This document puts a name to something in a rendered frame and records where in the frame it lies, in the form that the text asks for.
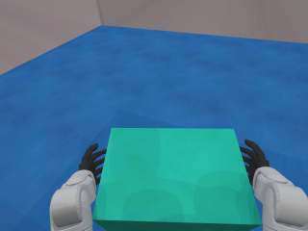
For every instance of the right robot forearm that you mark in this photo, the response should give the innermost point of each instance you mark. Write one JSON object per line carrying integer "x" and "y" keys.
{"x": 285, "y": 206}

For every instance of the left robot forearm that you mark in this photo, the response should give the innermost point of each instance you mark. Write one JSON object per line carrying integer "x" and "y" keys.
{"x": 70, "y": 208}

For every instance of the right robot hand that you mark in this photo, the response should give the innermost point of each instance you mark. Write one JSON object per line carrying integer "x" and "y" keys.
{"x": 258, "y": 159}

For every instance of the carton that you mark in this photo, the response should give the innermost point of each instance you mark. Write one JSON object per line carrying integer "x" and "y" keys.
{"x": 174, "y": 179}

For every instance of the left robot hand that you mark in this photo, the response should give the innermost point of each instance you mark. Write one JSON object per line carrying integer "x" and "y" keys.
{"x": 89, "y": 164}

